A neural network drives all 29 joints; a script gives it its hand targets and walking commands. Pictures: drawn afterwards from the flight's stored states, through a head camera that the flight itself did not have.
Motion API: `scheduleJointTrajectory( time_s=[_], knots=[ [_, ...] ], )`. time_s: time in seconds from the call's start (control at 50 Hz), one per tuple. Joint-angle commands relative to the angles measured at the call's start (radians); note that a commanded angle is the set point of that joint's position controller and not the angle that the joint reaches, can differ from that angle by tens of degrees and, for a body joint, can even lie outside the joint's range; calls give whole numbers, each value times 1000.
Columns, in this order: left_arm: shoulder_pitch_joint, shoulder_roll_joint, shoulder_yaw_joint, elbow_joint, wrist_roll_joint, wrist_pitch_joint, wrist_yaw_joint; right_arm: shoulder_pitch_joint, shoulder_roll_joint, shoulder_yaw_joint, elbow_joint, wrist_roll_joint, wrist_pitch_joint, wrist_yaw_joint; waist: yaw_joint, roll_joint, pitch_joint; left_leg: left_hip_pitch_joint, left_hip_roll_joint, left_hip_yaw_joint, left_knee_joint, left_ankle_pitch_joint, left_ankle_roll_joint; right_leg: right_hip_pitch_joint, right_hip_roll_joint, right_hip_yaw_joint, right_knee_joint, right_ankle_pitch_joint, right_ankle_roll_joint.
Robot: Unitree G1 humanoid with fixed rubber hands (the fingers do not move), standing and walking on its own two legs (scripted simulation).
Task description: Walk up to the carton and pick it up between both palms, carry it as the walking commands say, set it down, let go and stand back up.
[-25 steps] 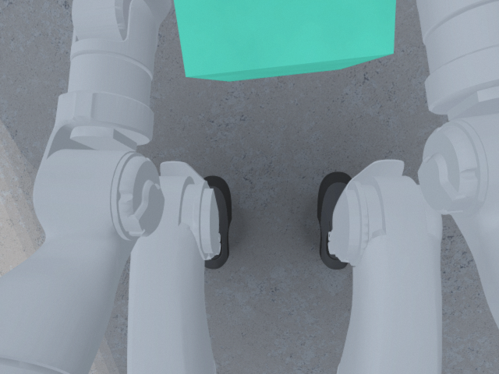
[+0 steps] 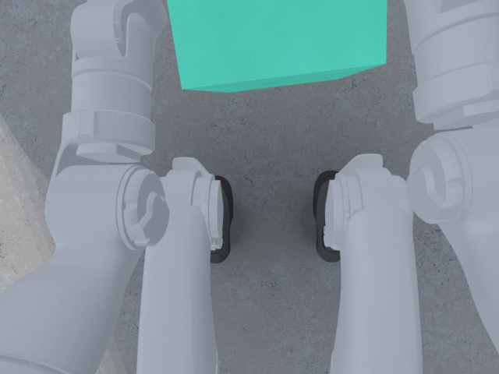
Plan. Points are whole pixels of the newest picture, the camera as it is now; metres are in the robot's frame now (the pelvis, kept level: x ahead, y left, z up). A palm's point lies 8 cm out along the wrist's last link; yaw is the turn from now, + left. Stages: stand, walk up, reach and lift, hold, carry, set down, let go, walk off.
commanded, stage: reach and lift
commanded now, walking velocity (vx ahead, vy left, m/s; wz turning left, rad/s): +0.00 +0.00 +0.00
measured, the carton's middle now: out of the picture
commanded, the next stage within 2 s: none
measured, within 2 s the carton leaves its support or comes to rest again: neither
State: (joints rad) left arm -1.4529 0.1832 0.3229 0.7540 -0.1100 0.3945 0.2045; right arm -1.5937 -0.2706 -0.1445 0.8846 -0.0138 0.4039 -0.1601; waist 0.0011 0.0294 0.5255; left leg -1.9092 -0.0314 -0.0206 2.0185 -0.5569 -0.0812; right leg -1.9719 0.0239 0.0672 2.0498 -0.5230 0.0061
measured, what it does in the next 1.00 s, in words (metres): rises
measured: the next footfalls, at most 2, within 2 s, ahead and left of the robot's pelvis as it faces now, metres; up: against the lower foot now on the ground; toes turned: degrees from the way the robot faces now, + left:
none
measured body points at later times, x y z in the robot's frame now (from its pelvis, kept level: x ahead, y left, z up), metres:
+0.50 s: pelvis -0.02 +0.00 +0.04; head +0.32 -0.03 +0.32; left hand +0.55 +0.13 -0.04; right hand +0.57 -0.15 -0.04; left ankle +0.14 +0.14 -0.39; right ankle +0.14 -0.12 -0.39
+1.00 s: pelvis -0.02 +0.00 +0.09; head +0.29 -0.04 +0.40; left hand +0.54 +0.13 +0.03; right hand +0.55 -0.15 +0.03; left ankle +0.14 +0.14 -0.39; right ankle +0.14 -0.12 -0.39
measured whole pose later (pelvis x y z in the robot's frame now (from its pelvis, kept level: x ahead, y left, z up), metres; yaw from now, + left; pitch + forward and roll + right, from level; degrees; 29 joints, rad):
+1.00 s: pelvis -0.02 +0.00 +0.09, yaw -1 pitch +18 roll +4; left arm -1.33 0.13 0.38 0.63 -0.03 0.50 0.16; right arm -1.46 -0.18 -0.21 0.77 -0.06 0.49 -0.17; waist 0.00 0.00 0.52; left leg -1.55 -0.03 -0.02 1.70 -0.47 -0.08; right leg -1.61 0.03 0.07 1.74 -0.44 0.01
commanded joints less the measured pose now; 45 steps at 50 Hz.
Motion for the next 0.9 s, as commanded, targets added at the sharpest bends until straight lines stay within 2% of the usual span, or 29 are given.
scheduleJointTrajectory(
  time_s=[0.0, 0.02, 0.04, 0.08, 0.1, 0.14, 0.16, 0.2, 0.24, 0.28, 0.36, 0.38, 0.4, 0.44, 0.46, 0.48, 0.5, 0.52, 0.54, 0.58, 0.62, 0.68, 0.72, 0.76, 0.78, 0.8, 0.84, 0.86, 0.88],
  knots=[
    [-992, -1057, -406, -365, -36, -33, -325, -611, 1256, 281, -235, 134, -5, 330, 54, -109, -2359, 572, -139, 166, -215, 339, 54, 970, 130, -128, -224, 409, 16],
    [-973, -1056, -398, -343, -28, -34, -326, -632, 1261, 290, -237, 138, -10, 332, 66, -116, -2343, 565, -139, 168, -214, 323, 57, 956, 126, -127, -226, 381, 22],
    [-974, -1075, -398, -351, -30, -26, -332, -602, 1269, 281, -233, 122, 0, 335, 46, -132, -2348, 560, -141, 172, -220, 304, 54, 978, 128, -126, -245, 375, 17],
    [-979, -1055, -391, -340, -19, -19, -336, -633, 1281, 282, -234, 136, 8, 334, 81, -112, -2342, 568, -140, 173, -235, 292, 62, 964, 129, -118, -248, 355, 19],
    [-1017, -1069, -414, -403, -34, -20, -334, -633, 1294, 285, -247, 139, 9, 335, 63, -111, -2409, 618, -144, 172, -241, 313, 58, 993, 132, -118, -258, 368, 18],
    [-992, -1048, -393, -346, -17, -3, -341, -648, 1298, 278, -214, 151, 19, 339, 91, -91, -2370, 583, -137, 180, -258, 268, 59, 985, 128, -120, -270, 332, 20],
    [-1006, -1070, -409, -357, -22, 4, -343, -627, 1293, 273, -239, 137, 23, 339, 67, -98, -2396, 608, -137, 175, -266, 265, 58, 993, 133, -115, -287, 322, 20],
    [-1021, -1076, -421, -412, -34, 5, -345, -619, 1307, 272, -234, 134, 30, 339, 62, -104, -2454, 626, -139, 173, -275, 285, 55, 1042, 135, -113, -294, 345, 16],
    [-1023, -1088, -418, -379, -30, 19, -348, -641, 1307, 276, -239, 150, 34, 340, 59, -87, -2438, 627, -139, 173, -292, 258, 56, 1032, 133, -120, -309, 318, 20],
    [-1000, -1091, -401, -355, -18, 25, -352, -648, 1315, 271, -225, 144, 39, 343, 79, -104, -2420, 611, -139, 177, -303, 225, 61, 1026, 132, -119, -321, 280, 20],
    [-999, -1122, -419, -378, -22, 31, -359, -605, 1321, 250, -226, 119, 43, 344, 50, -89, -2462, 640, -142, 165, -325, 262, 52, 1050, 140, -116, -341, 328, 13],
    [-991, -1117, -433, -399, -26, 35, -359, -632, 1345, 291, -269, 147, 46, 345, 78, -91, -2524, 679, -145, 171, -334, 284, 54, 1097, 143, -121, -345, 353, 19],
    [-1008, -1123, -461, -434, -48, 37, -356, -659, 1339, 316, -319, 165, 44, 341, 69, -92, -2583, 704, -149, 160, -335, 309, 55, 1131, 146, -119, -336, 383, 20],
    [-973, -1127, -441, -412, -33, 44, -354, -627, 1357, 311, -289, 159, 54, 343, 82, -105, -2563, 719, -148, 166, -360, 286, 54, 1141, 145, -119, -367, 348, 24],
    [-973, -1135, -446, -386, -37, 49, -357, -617, 1327, 285, -259, 142, 57, 345, 54, -96, -2504, 697, -144, 152, -367, 265, 55, 1079, 145, -128, -366, 316, 19],
    [-985, -1131, -445, -421, -34, 42, -357, -596, 1358, 290, -247, 149, 59, 347, 69, -92, -2510, 705, -144, 161, -369, 264, 54, 1106, 144, -115, -378, 317, 19],
    [-986, -1141, -452, -403, -33, 48, -360, -581, 1343, 276, -251, 135, 59, 346, 48, -87, -2489, 707, -143, 156, -376, 258, 51, 1087, 146, -118, -384, 319, 16],
    [-946, -1138, -424, -381, -13, 46, -362, -571, 1366, 281, -235, 139, 57, 346, 86, -73, -2478, 691, -145, 167, -390, 251, 52, 1120, 143, -106, -398, 311, 18],
    [-947, -1160, -437, -369, -17, 47, -364, -580, 1353, 271, -232, 134, 52, 349, 71, -64, -2452, 687, -141, 156, -391, 224, 53, 1074, 145, -113, -392, 282, 15],
    [-926, -1156, -424, -366, -4, 50, -366, -552, 1381, 267, -200, 129, 61, 357, 88, -77, -2449, 717, -144, 155, -419, 218, 53, 1090, 144, -115, -418, 269, 15],
    [-949, -1153, -457, -423, -19, 46, -370, -536, 1383, 296, -244, 131, 61, 357, 76, -87, -2530, 749, -147, 160, -421, 254, 49, 1152, 147, -105, -432, 308, 15],
    [-927, -1151, -464, -408, -23, 44, -373, -523, 1390, 306, -232, 141, 60, 352, 80, -81, -2508, 749, -148, 147, -436, 256, 56, 1161, 145, -104, -438, 316, 22],
    [-930, -1172, -483, -428, -43, 49, -373, -565, 1380, 341, -312, 151, 59, 342, 69, -99, -2576, 784, -151, 145, -444, 275, 56, 1220, 144, -94, -455, 326, 22],
    [-951, -1141, -493, -479, -45, 44, -368, -550, 1396, 358, -317, 168, 64, 338, 83, -82, -2594, 802, -149, 144, -453, 286, 57, 1258, 143, -79, -468, 343, 22],
    [-923, -1151, -490, -442, -38, 48, -365, -560, 1395, 365, -319, 165, 63, 338, 107, -88, -2574, 799, -151, 149, -461, 282, 55, 1257, 145, -77, -475, 338, 22],
    [-913, -1150, -498, -439, -39, 51, -365, -570, 1382, 374, -341, 171, 62, 337, 96, -101, -2570, 805, -150, 149, -466, 272, 57, 1258, 147, -81, -488, 327, 26],
    [-868, -1180, -502, -424, -44, 56, -364, -571, 1397, 399, -377, 184, 61, 333, 108, -102, -2592, 835, -153, 146, -486, 275, 61, 1303, 146, -77, -508, 324, 27],
    [-876, -1164, -481, -378, -34, 55, -367, -542, 1371, 352, -305, 155, 64, 331, 89, -97, -2485, 770, -148, 144, -487, 221, 58, 1241, 141, -79, -507, 269, 24],
    [-881, -1173, -488, -415, -32, 49, -369, -506, 1409, 360, -283, 150, 67, 336, 95, -104, -2489, 793, -150, 143, -503, 225, 59, 1266, 142, -70, -526, 273, 21]
  ],
)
